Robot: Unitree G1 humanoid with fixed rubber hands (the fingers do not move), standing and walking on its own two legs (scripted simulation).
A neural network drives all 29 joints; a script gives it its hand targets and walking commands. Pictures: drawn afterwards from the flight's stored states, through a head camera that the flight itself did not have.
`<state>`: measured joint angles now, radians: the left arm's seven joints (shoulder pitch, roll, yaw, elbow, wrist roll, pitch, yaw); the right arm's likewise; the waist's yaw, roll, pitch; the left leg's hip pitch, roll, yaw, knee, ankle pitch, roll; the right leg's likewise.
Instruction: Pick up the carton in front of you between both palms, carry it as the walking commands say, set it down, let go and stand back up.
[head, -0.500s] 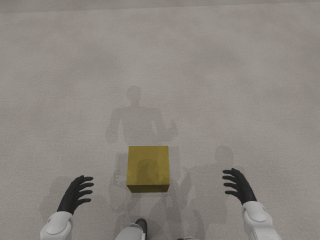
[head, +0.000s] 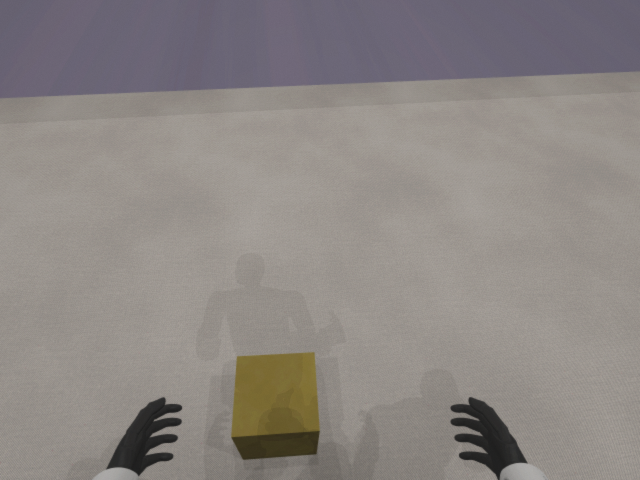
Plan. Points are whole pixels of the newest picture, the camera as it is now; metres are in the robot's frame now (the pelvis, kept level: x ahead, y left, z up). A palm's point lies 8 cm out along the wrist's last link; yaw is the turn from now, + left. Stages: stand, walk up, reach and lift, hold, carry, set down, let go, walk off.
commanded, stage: let go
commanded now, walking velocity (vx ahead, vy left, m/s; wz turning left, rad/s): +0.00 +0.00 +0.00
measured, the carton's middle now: (278, 407) +0.41 +0.09 -0.65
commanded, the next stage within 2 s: stand in 0.12 s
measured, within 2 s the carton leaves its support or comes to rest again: neither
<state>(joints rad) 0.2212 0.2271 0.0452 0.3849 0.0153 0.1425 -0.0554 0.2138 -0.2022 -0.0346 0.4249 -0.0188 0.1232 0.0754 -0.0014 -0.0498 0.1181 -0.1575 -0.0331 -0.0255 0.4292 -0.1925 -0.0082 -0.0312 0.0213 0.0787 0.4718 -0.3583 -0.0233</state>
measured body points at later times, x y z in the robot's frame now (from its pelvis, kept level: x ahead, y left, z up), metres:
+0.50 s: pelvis +0.02 +0.00 +0.00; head +0.03 +0.03 +0.44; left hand +0.15 +0.29 -0.11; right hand +0.17 -0.29 -0.08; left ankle +0.03 +0.13 -0.74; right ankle -0.06 -0.11 -0.74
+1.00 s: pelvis +0.01 +0.02 +0.00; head +0.01 +0.04 +0.45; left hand +0.13 +0.32 -0.11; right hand +0.13 -0.29 -0.10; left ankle +0.03 +0.13 -0.74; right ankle -0.06 -0.11 -0.74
